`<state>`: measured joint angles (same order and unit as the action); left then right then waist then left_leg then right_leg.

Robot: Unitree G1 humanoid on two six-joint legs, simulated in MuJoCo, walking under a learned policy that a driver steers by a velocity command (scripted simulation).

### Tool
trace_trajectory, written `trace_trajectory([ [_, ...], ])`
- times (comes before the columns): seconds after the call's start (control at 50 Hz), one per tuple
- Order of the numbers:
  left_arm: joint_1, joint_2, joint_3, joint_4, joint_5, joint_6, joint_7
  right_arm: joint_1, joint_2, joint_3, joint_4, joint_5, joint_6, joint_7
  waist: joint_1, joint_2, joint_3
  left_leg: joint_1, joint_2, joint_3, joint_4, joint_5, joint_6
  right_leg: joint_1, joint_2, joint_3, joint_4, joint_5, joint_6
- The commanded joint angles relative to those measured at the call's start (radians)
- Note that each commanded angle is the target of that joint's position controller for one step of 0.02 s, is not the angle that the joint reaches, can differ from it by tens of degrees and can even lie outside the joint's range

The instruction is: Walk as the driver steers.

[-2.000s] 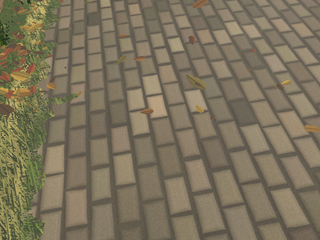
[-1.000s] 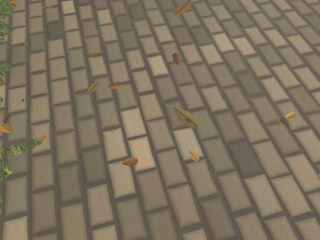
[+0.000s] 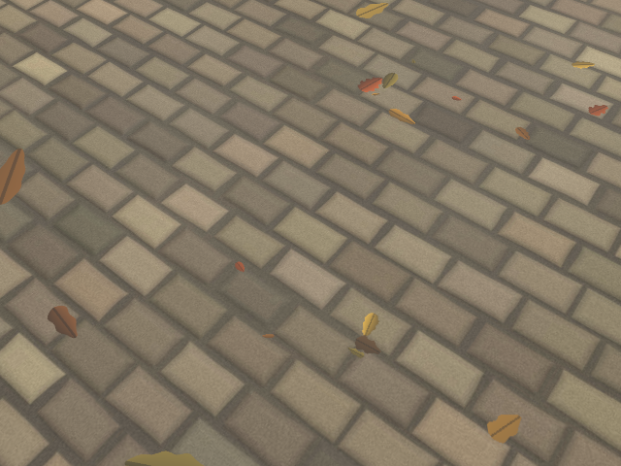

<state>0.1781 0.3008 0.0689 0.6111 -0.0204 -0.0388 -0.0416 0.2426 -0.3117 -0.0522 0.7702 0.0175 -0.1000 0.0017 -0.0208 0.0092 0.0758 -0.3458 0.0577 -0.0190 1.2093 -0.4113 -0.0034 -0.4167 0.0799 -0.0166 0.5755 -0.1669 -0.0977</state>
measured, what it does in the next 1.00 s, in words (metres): walks ahead, turning right: left foot, then right foot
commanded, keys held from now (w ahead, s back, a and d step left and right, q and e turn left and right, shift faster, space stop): w+e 0.46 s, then w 0.50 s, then w+e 0.04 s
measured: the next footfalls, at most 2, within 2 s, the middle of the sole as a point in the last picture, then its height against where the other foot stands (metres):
left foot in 0.38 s outside the picture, level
right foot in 0.88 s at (430, 394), level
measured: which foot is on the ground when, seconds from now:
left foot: up 0.00-0.36, down 0.38-0.88, up 0.90-1.00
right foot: down 0.00-0.38, up 0.40-0.86, down 0.88-1.00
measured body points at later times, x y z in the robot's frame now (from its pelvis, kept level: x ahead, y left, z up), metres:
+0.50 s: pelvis +0.29 +0.04 +0.01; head +0.31 +0.03 +0.46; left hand +0.44 +0.29 -0.11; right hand +0.38 -0.27 -0.08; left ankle +0.37 +0.13 -0.73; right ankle +0.15 -0.06 -0.64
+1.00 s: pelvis +0.52 -0.10 +0.01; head +0.54 -0.13 +0.46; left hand +0.77 +0.07 -0.08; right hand +0.46 -0.39 -0.12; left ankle +0.47 +0.07 -0.64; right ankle +0.53 -0.21 -0.73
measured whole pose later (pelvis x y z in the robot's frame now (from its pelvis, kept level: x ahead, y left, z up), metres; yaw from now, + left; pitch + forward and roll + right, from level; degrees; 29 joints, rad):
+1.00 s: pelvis +0.52 -0.10 +0.01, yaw -22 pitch +2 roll +0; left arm 0.18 0.27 0.04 0.67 0.00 -0.06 -0.03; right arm 0.31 -0.31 -0.04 0.85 0.02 -0.09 0.01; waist -0.02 0.03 0.03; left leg -0.38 0.06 0.00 1.14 -0.39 0.01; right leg -0.35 0.03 -0.03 0.50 -0.16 -0.06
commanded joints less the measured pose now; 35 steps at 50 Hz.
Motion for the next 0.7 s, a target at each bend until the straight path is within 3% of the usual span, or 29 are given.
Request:
trace_trajectory([
  [0.02, 0.052, 0.129, 0.036, -0.063, 0.018, -0.024, 0.012, -0.025, -0.136, -0.031, -0.103, -0.022, -0.028, -0.003, 0.009, -0.052, -0.143, -0.313, 0.068, -0.076, -0.034, 0.100, -0.002, 0.339, -0.273, 0.444, -0.316, 0.140, -0.204],
  [0.08, 0.055, 0.130, 0.036, -0.041, 0.012, -0.031, 0.027, -0.028, -0.104, -0.026, -0.097, -0.035, -0.002, -0.004, -0.005, -0.040, -0.118, -0.270, 0.060, -0.047, -0.149, 0.148, -0.045, 0.224, -0.233, 0.353, -0.346, 0.259, -0.206],
  [0.14, 0.102, 0.151, 0.041, -0.011, 0.006, -0.026, 0.046, -0.144, -0.065, -0.011, -0.129, -0.039, 0.003, -0.003, 0.032, -0.048, -0.084, -0.285, 0.029, -0.037, -0.352, 0.331, -0.072, 0.188, -0.189, 0.293, -0.343, 0.259, -0.174],
  [0.2, 0.143, 0.156, 0.042, 0.013, -0.001, -0.017, 0.055, -0.255, -0.044, -0.001, -0.152, -0.028, -0.005, 0.009, 0.077, -0.076, -0.070, -0.204, -0.023, -0.030, -0.565, 0.487, -0.069, 0.160, -0.156, 0.280, -0.326, 0.149, -0.131],
  [0.24, 0.178, 0.162, 0.045, 0.032, -0.006, -0.013, 0.056, -0.304, -0.054, -0.003, -0.168, -0.017, -0.012, 0.018, 0.096, -0.086, -0.062, -0.170, -0.043, -0.039, -0.630, 0.511, -0.062, 0.176, -0.175, 0.323, -0.306, 0.101, -0.123],
  [0.3, 0.197, 0.149, 0.043, 0.050, -0.010, -0.004, 0.061, -0.306, -0.090, -0.019, -0.176, -0.011, -0.023, 0.028, 0.086, -0.107, -0.064, -0.144, -0.055, -0.070, -0.706, 0.432, -0.034, 0.266, -0.208, 0.414, -0.225, 0.067, -0.106],
  [0.34, 0.179, 0.147, 0.045, 0.051, -0.007, 0.003, 0.062, -0.238, -0.108, -0.032, -0.163, -0.009, -0.031, 0.026, 0.046, -0.143, -0.075, -0.056, -0.061, -0.058, -0.734, 0.347, -0.001, 0.288, -0.211, 0.453, -0.161, 0.110, -0.086],
  [0.36, 0.167, 0.123, 0.037, 0.045, -0.004, 0.005, 0.061, -0.150, -0.126, -0.046, -0.143, -0.014, -0.035, 0.019, -0.002, -0.139, -0.118, 0.076, -0.058, -0.042, -0.774, 0.355, 0.026, 0.272, -0.172, 0.434, -0.079, 0.163, -0.060],
  [0.38, 0.159, 0.069, 0.016, 0.029, 0.006, 0.002, 0.056, -0.016, -0.167, -0.061, -0.131, -0.032, -0.040, 0.012, -0.064, -0.082, -0.242, 0.316, 0.063, -0.142, -0.747, 0.337, 0.087, 0.183, -0.119, 0.374, 0.146, 0.115, -0.024],
  [0.4, 0.278, 0.009, -0.003, 0.008, -0.014, -0.005, 0.057, 0.114, -0.254, -0.084, -0.105, -0.050, -0.029, 0.007, -0.049, 0.183, -0.407, 0.698, 0.298, -0.540, -0.790, 0.147, 0.244, -0.158, 0.025, 0.223, 0.498, -0.208, 0.059],
  [0.42, 0.301, 0.073, 0.000, 0.008, -0.022, -0.010, 0.060, 0.129, -0.195, -0.073, -0.095, -0.022, -0.020, 0.017, -0.045, 0.285, -0.406, 0.719, 0.377, -0.797, -0.887, -0.096, 0.276, -0.331, -0.017, 0.212, 0.676, -0.421, 0.076],
  [0.44, 0.219, 0.149, 0.023, 0.015, -0.024, -0.005, 0.059, 0.078, -0.121, -0.053, -0.107, -0.014, -0.014, 0.013, -0.063, 0.164, -0.257, 0.593, 0.340, -0.670, -0.915, -0.159, 0.232, -0.385, -0.068, 0.216, 0.743, -0.338, 0.085],
  [0.46, 0.148, 0.157, 0.026, 0.003, -0.013, 0.001, 0.060, 0.030, -0.095, -0.043, -0.114, -0.021, -0.004, 0.009, -0.056, 0.091, -0.169, 0.468, 0.297, -0.521, -0.922, -0.060, 0.195, -0.368, -0.104, 0.172, 0.743, -0.265, 0.090],
  [0.48, 0.104, 0.138, 0.025, -0.010, 0.000, 0.000, 0.057, 0.000, -0.075, -0.035, -0.103, -0.026, 0.000, 0.009, -0.039, 0.065, -0.098, 0.349, 0.249, -0.419, -0.949, 0.055, 0.187, -0.343, -0.127, 0.163, 0.691, -0.214, 0.091],
  [0.5, 0.095, 0.114, 0.026, -0.010, 0.003, 0.002, 0.054, -0.013, -0.053, -0.026, -0.094, -0.034, -0.002, 0.010, -0.017, 0.072, -0.068, 0.275, 0.205, -0.335, -0.978, 0.128, 0.172, -0.298, -0.151, 0.162, 0.646, -0.180, 0.084],
  [0.52, 0.116, 0.088, 0.021, -0.007, -0.005, 0.005, 0.049, -0.020, -0.056, -0.026, -0.084, -0.035, -0.007, 0.012, 0.003, 0.111, -0.061, 0.224, 0.191, -0.290, -1.003, 0.171, 0.180, -0.255, -0.160, 0.153, 0.615, -0.162, 0.085],
  [0.58, 0.089, 0.045, 0.008, -0.008, 0.000, 0.008, 0.046, -0.003, -0.077, -0.034, -0.049, -0.022, -0.020, 0.016, 0.011, 0.088, -0.050, 0.203, 0.184, -0.191, -1.048, 0.308, 0.215, -0.257, -0.164, 0.133, 0.494, -0.124, 0.092],
  [0.64, 0.012, 0.026, -0.007, -0.022, 0.013, -0.005, 0.035, 0.010, -0.111, -0.041, -0.024, -0.011, -0.016, 0.016, -0.002, 0.057, -0.052, 0.236, 0.180, -0.109, -1.064, 0.421, 0.220, -0.262, -0.180, 0.103, 0.308, 0.020, 0.096],
  [0.7, -0.092, 0.012, -0.018, -0.040, 0.009, -0.023, 0.017, 0.044, -0.135, -0.043, 0.002, 0.001, -0.003, 0.012, -0.040, 0.057, -0.036, 0.231, 0.153, -0.031, -1.064, 0.443, 0.195, -0.192, -0.165, 0.047, 0.130, 0.145, 0.095],
])
Keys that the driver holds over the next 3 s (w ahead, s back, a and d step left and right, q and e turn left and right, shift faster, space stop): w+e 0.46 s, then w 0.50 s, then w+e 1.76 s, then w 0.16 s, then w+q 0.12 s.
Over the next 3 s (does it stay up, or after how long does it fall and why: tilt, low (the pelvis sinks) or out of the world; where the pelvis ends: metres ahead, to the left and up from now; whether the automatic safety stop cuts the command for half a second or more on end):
stays up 1.14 -0.88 0.01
